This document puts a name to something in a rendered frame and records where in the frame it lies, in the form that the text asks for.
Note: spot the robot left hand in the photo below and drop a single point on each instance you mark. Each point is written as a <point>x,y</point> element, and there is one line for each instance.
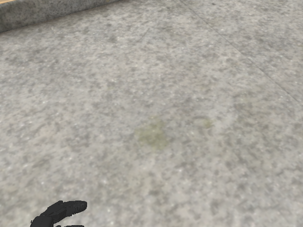
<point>58,211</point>

